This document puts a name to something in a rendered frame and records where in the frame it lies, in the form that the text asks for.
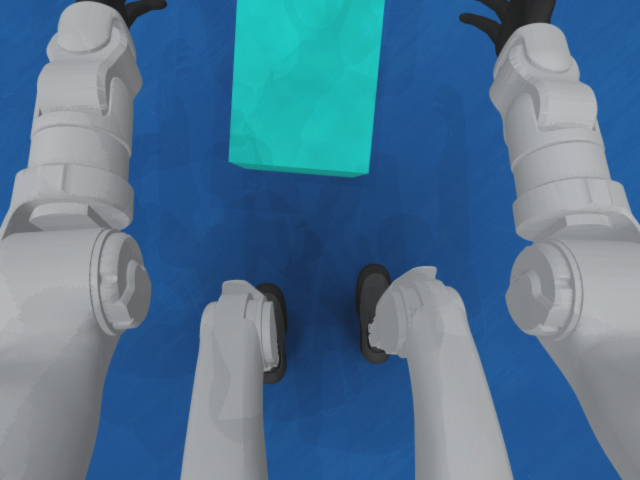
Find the right robot forearm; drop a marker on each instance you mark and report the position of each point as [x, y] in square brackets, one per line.
[556, 150]

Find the right robot hand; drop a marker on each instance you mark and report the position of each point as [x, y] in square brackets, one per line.
[513, 14]

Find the left robot hand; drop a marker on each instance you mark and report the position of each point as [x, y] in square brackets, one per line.
[131, 11]

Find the left robot upper arm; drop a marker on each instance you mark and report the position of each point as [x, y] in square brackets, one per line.
[66, 297]

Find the right robot foot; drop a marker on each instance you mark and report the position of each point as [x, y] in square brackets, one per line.
[373, 280]

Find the right robot shin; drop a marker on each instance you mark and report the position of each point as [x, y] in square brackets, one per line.
[377, 338]

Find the carton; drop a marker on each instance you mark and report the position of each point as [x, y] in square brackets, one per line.
[304, 85]

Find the left robot forearm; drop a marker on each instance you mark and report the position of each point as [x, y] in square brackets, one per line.
[81, 137]

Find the right robot upper arm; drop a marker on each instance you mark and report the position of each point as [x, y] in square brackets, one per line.
[581, 299]

